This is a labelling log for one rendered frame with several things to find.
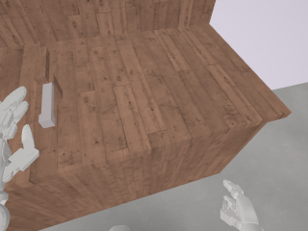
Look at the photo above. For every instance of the tap lever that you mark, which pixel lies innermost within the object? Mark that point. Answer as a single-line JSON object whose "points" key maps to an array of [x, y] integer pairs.
{"points": [[46, 118]]}

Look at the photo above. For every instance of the counter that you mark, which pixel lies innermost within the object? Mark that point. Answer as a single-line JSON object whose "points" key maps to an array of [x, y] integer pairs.
{"points": [[147, 97]]}

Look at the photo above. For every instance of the left robot forearm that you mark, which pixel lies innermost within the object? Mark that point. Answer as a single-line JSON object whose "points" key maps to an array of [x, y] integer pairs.
{"points": [[4, 212]]}

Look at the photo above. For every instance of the robot right hand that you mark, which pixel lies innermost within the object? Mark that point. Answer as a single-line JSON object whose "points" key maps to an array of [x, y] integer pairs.
{"points": [[241, 211]]}

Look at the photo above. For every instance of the robot left hand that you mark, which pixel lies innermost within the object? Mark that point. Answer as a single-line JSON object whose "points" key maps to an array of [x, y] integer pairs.
{"points": [[12, 109]]}

